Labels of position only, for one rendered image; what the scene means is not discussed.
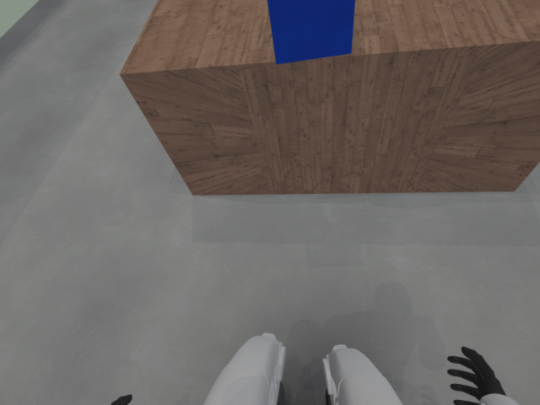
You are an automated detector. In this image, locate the carton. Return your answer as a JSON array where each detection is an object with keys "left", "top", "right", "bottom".
[{"left": 267, "top": 0, "right": 355, "bottom": 64}]

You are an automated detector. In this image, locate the robot left thigh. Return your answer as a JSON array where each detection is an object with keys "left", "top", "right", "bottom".
[{"left": 202, "top": 336, "right": 286, "bottom": 405}]

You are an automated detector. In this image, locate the left robot shin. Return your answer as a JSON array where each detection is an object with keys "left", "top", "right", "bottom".
[{"left": 262, "top": 333, "right": 280, "bottom": 405}]

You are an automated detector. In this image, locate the pedestal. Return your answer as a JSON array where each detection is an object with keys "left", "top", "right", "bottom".
[{"left": 120, "top": 0, "right": 540, "bottom": 196}]

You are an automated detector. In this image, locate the right robot hand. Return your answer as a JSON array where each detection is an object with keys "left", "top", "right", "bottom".
[{"left": 447, "top": 347, "right": 506, "bottom": 405}]

